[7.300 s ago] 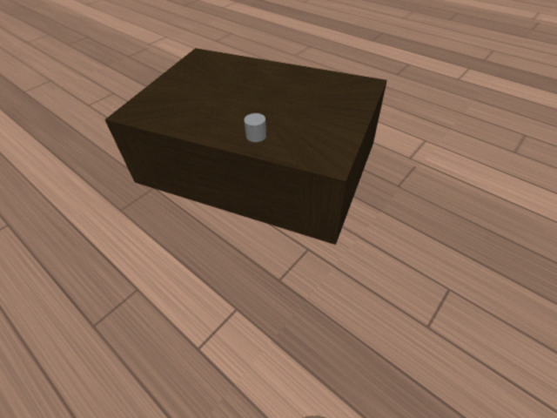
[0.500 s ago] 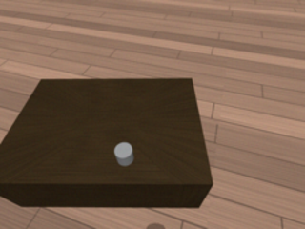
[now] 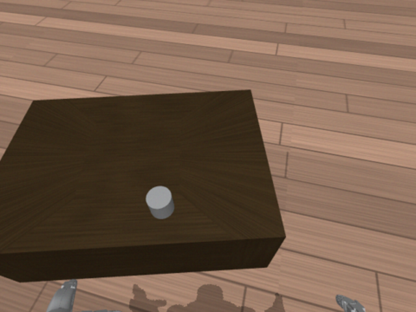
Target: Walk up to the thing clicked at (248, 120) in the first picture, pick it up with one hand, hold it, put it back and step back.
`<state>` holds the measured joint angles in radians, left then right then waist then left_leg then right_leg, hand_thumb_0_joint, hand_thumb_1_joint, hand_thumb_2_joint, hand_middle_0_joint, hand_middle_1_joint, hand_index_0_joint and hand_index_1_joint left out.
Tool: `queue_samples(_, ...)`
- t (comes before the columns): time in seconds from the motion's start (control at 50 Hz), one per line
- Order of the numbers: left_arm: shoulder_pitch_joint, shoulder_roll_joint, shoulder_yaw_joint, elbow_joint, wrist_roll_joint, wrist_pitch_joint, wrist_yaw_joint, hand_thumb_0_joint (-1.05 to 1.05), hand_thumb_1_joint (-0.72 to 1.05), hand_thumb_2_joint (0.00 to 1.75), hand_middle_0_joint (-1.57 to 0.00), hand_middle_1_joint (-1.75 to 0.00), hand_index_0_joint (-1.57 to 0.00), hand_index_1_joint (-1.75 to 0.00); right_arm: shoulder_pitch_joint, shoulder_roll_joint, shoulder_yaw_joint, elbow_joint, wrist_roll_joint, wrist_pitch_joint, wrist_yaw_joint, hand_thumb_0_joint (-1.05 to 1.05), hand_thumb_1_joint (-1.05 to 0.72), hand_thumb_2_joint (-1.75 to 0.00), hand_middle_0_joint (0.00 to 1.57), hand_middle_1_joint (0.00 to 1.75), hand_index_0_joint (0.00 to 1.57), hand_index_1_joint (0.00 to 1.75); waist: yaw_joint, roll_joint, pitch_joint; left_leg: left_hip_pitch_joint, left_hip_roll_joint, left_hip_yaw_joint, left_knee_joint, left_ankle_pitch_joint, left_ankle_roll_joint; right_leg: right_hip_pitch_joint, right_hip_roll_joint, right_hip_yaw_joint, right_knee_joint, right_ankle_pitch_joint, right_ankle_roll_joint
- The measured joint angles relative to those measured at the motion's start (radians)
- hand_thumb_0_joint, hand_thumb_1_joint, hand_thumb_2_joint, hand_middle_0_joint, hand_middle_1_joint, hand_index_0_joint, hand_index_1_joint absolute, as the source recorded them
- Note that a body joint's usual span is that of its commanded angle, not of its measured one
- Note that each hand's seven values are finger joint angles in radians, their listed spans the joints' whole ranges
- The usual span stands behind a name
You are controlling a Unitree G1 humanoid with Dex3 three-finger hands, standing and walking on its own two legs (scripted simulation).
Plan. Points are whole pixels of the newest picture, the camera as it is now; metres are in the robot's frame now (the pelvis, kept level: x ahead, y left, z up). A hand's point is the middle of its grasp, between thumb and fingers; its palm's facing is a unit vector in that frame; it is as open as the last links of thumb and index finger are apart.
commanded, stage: go down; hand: left
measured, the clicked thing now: (160, 202) +0.50 +0.19 -0.33
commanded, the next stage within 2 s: none
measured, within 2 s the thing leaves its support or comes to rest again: neither
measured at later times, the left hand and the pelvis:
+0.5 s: hand (88, 307) +0.17 +0.27 -0.13, palm faces +0.06 -0.94 -0.34, open 17.2 cm; pelvis +0.02 +0.00 -0.03, yaw +1 degrees
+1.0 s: hand out of the picture +0.15 +0.28 -0.13, palm faces +0.08 -0.94 -0.34, open 17.5 cm; pelvis +0.00 +0.00 -0.05, yaw +1 degrees
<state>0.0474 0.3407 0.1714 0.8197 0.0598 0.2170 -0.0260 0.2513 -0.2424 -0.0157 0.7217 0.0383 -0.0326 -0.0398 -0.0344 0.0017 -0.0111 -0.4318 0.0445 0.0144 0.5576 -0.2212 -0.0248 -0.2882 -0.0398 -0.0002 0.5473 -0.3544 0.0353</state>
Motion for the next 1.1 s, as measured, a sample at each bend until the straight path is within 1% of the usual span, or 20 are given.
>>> queue_samples(0.06,0.03,-0.004,0.002,-0.053,-0.007,0.045,-0.007,0.0,-0.1,0.19,-0.04,-0.08,-0.04,-0.07,-0.006,-0.006,0.0,-0.026,-0.001,-0.013,-0.005,0.01,-0.94,-0.9,0.21,0.3,0.2,0.3,0.004,0.003,-0.003,-0.02,-0.002,0.0,0.027,-0.017,0.002,-0.018,-0.003,0.001,0.024,-0.016,0.003)
queue_samples(0.14,0.057,-0.005,0.011,-0.116,-0.01,0.072,-0.019,0.0,-0.26,0.15,-0.05,-0.08,-0.05,-0.07,-0.021,-0.01,0.0,-0.043,-0.007,-0.035,-0.016,0.01,-0.91,-0.89,0.21,0.3,0.2,0.3,0.014,-0.002,-0.005,-0.054,-0.004,-0.005,0.072,-0.042,0.002,-0.048,-0.004,-0.003,0.067,-0.042,0.005)
queue_samples(0.26,0.097,0.002,0.021,-0.217,-0.006,0.085,-0.038,0.0,-0.39,0.12,-0.05,-0.08,-0.05,-0.07,-0.041,-0.012,0.002,-0.057,-0.015,-0.063,-0.036,0.01,-0.88,-0.88,0.21,0.3,0.2,0.3,0.018,-0.008,-0.023,-0.102,-0.001,-0.015,0.142,-0.083,0.0,-0.087,-0.001,-0.01,0.127,-0.082,0.003)
queue_samples(0.38,0.137,0.018,0.024,-0.293,-0.012,0.128,-0.058,-0.01,-0.44,0.1,-0.06,-0.08,-0.05,-0.07,-0.045,-0.012,0.008,-0.073,-0.02,-0.073,-0.052,0.01,-0.87,-0.88,0.21,0.3,0.2,0.3,0.013,-0.004,-0.057,-0.144,0.004,-0.022,0.204,-0.122,-0.002,-0.12,0.004,-0.014,0.175,-0.116,0.003)
queue_samples(0.58,0.205,0.028,0.03,-0.438,-0.033,0.194,-0.08,-0.01,-0.51,0.09,-0.07,-0.07,-0.06,-0.07,-0.026,-0.006,0.013,-0.11,-0.022,-0.09,-0.068,0.01,-0.86,-0.88,0.21,0.3,0.2,0.3,0.01,0.015,-0.091,-0.233,0.01,-0.032,0.307,-0.173,-0.003,-0.2,0.009,-0.017,0.27,-0.167,0.003)
queue_samples(0.78,0.27,0.031,0.042,-0.579,-0.054,0.248,-0.078,-0.01,-0.55,0.08,-0.07,-0.06,-0.05,-0.06,-0.004,0.001,0.016,-0.14,-0.021,-0.102,-0.084,0.02,-0.87,-0.88,0.21,0.3,0.2,0.3,0.01,0.027,-0.12,-0.316,0.017,-0.048,0.4,-0.208,-0.006,-0.275,0.018,-0.026,0.358,-0.204,0.001)
queue_samples(0.94,0.31,0.044,0.048,-0.657,-0.065,0.293,-0.081,-0.01,-0.56,0.08,-0.07,-0.05,-0.05,-0.05,-0.001,0.001,0.019,-0.16,-0.019,-0.119,-0.101,0.02,-0.88,-0.88,0.21,0.3,0.2,0.3,0.006,0.032,-0.136,-0.353,0.019,-0.059,0.442,-0.215,-0.006,-0.306,0.022,-0.034,0.397,-0.213,0.001)
queue_samples(1.1,0.342,0.044,0.047,-0.714,-0.073,0.321,-0.077,-0.01,-0.57,0.08,-0.07,-0.05,-0.05,-0.05,0.005,0.004,0.025,-0.178,-0.017,-0.141,-0.118,0.02,-0.87,-0.88,0.21,0.3,0.2,0.3,0.004,0.036,-0.14,-0.376,0.017,-0.065,0.462,-0.21,-0.004,-0.327,0.022,-0.038,0.418,-0.211,0.002)
